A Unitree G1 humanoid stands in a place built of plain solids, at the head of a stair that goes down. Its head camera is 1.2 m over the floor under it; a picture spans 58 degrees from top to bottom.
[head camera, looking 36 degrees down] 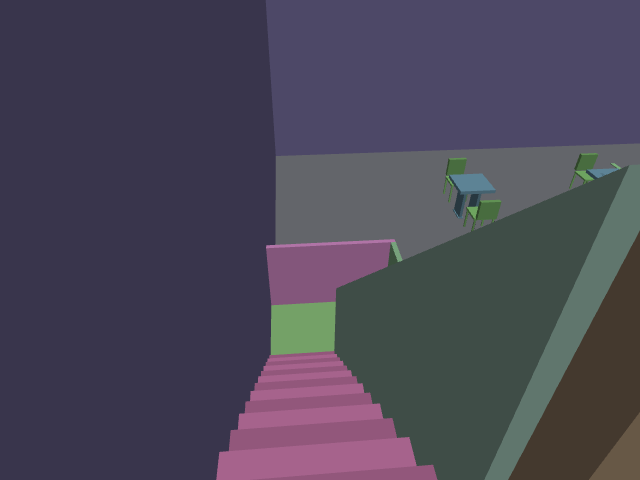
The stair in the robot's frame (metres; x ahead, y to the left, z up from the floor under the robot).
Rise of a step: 0.21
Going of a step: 0.21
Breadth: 0.73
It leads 5 degrees to the left of straight ahead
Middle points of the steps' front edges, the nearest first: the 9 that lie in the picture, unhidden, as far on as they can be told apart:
0.89 0.02 -0.41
1.10 0.03 -0.62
1.31 0.05 -0.83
1.51 0.07 -1.03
1.72 0.08 -1.24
1.93 0.10 -1.45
2.14 0.12 -1.65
2.35 0.13 -1.86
2.56 0.15 -2.07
